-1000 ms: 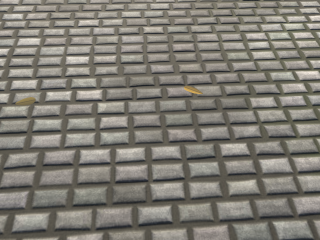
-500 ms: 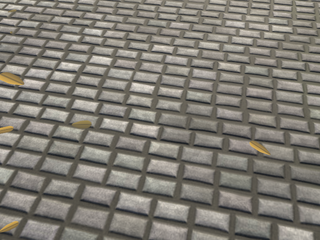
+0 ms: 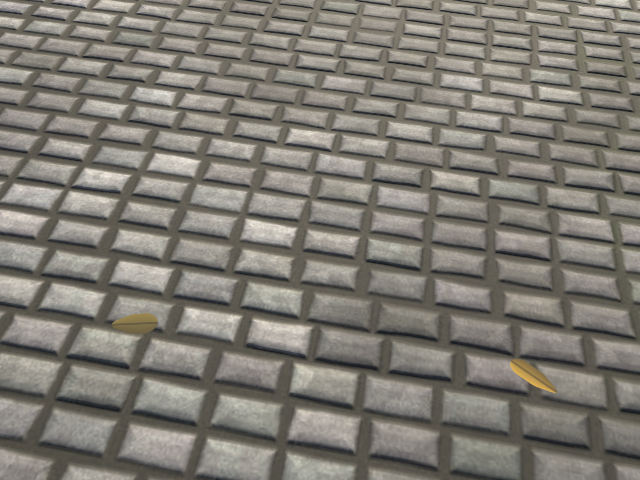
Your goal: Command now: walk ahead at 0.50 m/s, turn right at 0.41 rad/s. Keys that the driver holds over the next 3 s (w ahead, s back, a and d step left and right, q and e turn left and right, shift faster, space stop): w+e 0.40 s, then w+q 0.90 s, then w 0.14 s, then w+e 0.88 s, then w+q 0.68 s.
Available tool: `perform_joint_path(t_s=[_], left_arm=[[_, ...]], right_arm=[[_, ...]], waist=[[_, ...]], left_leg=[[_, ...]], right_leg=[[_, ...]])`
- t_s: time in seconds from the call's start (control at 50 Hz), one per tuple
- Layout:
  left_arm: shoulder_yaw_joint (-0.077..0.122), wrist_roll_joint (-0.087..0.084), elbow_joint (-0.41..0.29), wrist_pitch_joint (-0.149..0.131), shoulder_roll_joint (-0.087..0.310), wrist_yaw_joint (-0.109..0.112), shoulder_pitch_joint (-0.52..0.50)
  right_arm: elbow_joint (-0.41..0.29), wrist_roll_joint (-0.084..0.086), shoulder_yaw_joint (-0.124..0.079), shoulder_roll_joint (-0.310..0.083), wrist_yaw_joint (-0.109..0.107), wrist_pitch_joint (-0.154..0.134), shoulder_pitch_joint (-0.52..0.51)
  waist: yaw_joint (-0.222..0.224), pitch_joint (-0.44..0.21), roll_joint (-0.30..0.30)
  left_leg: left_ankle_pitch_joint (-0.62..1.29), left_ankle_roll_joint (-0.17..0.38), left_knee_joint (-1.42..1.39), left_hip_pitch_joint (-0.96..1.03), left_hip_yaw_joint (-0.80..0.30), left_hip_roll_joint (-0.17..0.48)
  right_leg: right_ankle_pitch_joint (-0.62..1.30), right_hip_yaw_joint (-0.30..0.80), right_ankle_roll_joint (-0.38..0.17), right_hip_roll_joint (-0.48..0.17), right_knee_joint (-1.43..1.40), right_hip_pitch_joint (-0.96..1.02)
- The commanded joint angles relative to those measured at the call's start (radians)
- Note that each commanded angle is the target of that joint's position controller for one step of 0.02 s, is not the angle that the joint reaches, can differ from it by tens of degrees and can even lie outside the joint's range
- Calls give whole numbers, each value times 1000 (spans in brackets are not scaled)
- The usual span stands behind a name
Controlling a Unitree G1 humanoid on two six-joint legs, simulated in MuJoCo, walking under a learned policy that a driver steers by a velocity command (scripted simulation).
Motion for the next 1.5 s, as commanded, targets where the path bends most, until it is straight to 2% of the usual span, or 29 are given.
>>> perform_joint_path(t_s=[0.02, 0.16, 0.26, 0.3, 0.34, 0.36, 0.38, 0.4, 0.42, 0.5, 0.58, 0.7, 0.8, 0.9, 0.92, 0.94, 0.96, 1.0, 1.02, 1.06, 1.12, 1.22, 1.3, 1.38, 1.4, 1.42, 1.44, 1.46, 1.5], left_arm=[[16, 3, -77, 13, 34, 1, 6], [5, 11, -146, 14, 2, -31, -187], [7, 10, -216, 18, 21, -56, -307], [20, 13, -230, 22, 46, -60, -285], [62, 11, -184, 27, 111, -52, -71], [101, 8, -137, 35, 191, -34, 105], [120, -3, -140, 30, 323, -23, 88], [95, 6, -177, 12, 257, -29, 121], [71, 18, -156, -1, 177, -33, 95], [27, 39, -176, -21, 56, -29, -90], [36, 41, -127, -49, 96, -20, -66], [32, 43, -80, -52, 103, -2, -40], [38, 31, -26, -27, 112, 6, 13], [52, 24, -35, 13, 170, 36, -34], [48, 21, -42, 13, 167, 42, -54], [22, 42, -77, -6, 95, 38, 10], [-11, 51, -94, -43, 17, 15, 48], [7, -8, -141, -92, 110, -15, -126], [6, 10, -145, -98, 100, -11, -149], [20, 39, -142, -77, 110, -3, -125], [13, 48, -147, -48, 77, 6, -106], [-7, 42, -191, -52, 31, 2, -291], [8, 24, -213, -67, 72, -14, -349], [37, 36, -168, -87, 118, -17, -173], [50, 52, -157, -91, 164, -10, -39], [77, 59, -111, -78, 261, -13, 78], [66, 24, -95, -73, 189, -21, 107], [46, 19, -105, -70, 124, -20, 60], [26, 35, -112, -54, 88, -21, -28]], right_arm=[[-24, -3, -38, -111, -2, -31, -2], [38, 2, -61, -172, -28, -23, 45], [78, 28, -77, -215, -30, 5, 97], [81, 35, -85, -243, -33, 18, 89], [76, 44, -86, -254, -39, 34, 65], [64, 28, -71, -222, -44, 30, 80], [1, -18, -21, -69, -31, 7, 172], [-9, 18, -22, -125, -19, -34, 92], [-19, 63, -38, -184, -10, -50, 9], [32, 25, -40, -165, -17, -21, 46], [37, 25, -30, -118, -21, 23, 21], [6, 33, -19, -88, 0, 12, -116], [-53, 31, -8, -70, 33, 6, -211], [-59, 27, -48, -151, 46, 17, -32], [-28, 28, -76, -204, 33, 19, 124], [-13, 23, -107, -310, 12, 28, 249], [-26, 33, -94, -304, 14, 18, 225], [-36, 26, -66, -198, 9, 18, 179], [-48, 27, -59, -182, 9, 18, 113], [-79, 14, -44, -146, 4, 19, 33], [-81, 18, -52, -175, -11, 15, 26], [-56, 31, -62, -202, -32, 32, 93], [-35, 39, -61, -196, -37, 46, 146], [-35, 24, -46, -147, -36, 48, 130], [-50, 12, -26, -98, -32, 43, 131], [-56, 35, -6, -36, -30, 31, 294], [-39, 49, -15, -114, -32, 24, 287], [-55, 46, -31, -179, -32, 23, 155], [-98, 9, -28, -161, -30, 14, 12]], waist=[[4, -4, 152], [-44, 51, 94], [-73, 91, 92], [-43, 53, 118], [86, -74, 116], [158, -169, 47], [40, -229, -253], [103, -394, -143], [118, -261, -62], [-10, -87, -11], [-16, -26, 9], [46, 40, -2], [84, 84, 10], [-47, -73, -64], [-137, -151, -31], [-142, -281, 153], [-81, -401, 275], [-125, -223, 118], [-76, -122, 23], [-9, -57, 50], [14, -33, 78], [-63, -20, 119], [-80, -28, 141], [15, -88, 170], [74, -209, 89], [30, -333, -227], [59, -301, -225], [88, -154, -107], [56, -18, -14]], left_leg=[[159, 179, -288, 119, -208, 277], [241, 143, -309, 174, 16, 262], [285, 111, -255, 316, 72, 304], [567, 89, -143, 353, 105, 303], [816, 49, 171, 304, 158, 255], [622, 3, 455, 91, 163, 213], [-314, -69, 837, -388, 107, 22], [-414, -58, 968, -498, -148, -24], [-312, -30, 960, -574, -158, 34], [-106, -11, 748, -344, -149, 161], [42, -44, 628, -393, -148, 161], [347, -28, 292, -404, -131, 96], [270, 9, 165, -485, -94, 69], [37, 101, 152, -179, 32, -65], [113, 144, 83, 78, -9, -71], [127, 271, 96, 468, -381, 161], [19, 423, -59, 695, -891, 337], [-49, 324, -122, 540, -672, 273], [38, 295, -142, 370, -576, 233], [189, 283, -190, 171, -480, 177], [313, 288, -220, 40, -390, 139], [209, 205, -184, -25, -311, 56], [103, 181, -101, 81, -430, 101], [220, 125, 87, 132, -446, 89], [136, 89, 332, 40, -377, 34], [-246, 9, 682, -309, -244, -117], [-384, -2, 832, -482, -269, -76], [-299, 2, 873, -527, -277, -37], [-181, 3, 785, -499, -200, 31]], right_leg=[[99, 57, 10, -69, -1, -163], [382, 5, -4, -53, -342, -172], [280, -60, -55, -33, -474, -183], [177, -117, -92, 20, -492, -94], [181, -176, -147, 119, -563, 213], [222, -65, -193, 88, -583, 523], [110, 493, -375, -187, -665, 857], [-47, 800, -436, -276, -842, 921], [31, 638, -366, -263, -863, 840], [424, 256, -261, -149, -891, 399], [500, 111, -257, -144, -981, 344], [439, -63, -173, -114, -1032, 410], [556, -111, -162, -178, -975, 607], [1219, -181, -103, -173, -595, 650], [1124, -204, -68, -135, -370, 518], [633, -210, -14, -32, 6, 153], [-225, -29, 20, 162, 266, -164], [-102, 75, -25, 43, 236, -299], [-45, 59, -23, 4, 128, -265], [8, 51, 1, -34, 17, -144], [67, 15, 55, -33, -118, -102], [399, -9, 84, 39, -501, -3], [386, 31, 64, 67, -633, 29], [311, 8, -28, 50, -706, 258], [286, 144, -95, -91, -686, 485], [127, 585, -283, -304, -744, 829], [-154, 787, -306, -349, -838, 840], [-185, 664, -262, -294, -862, 722], [37, 457, -233, -201, -887, 504]])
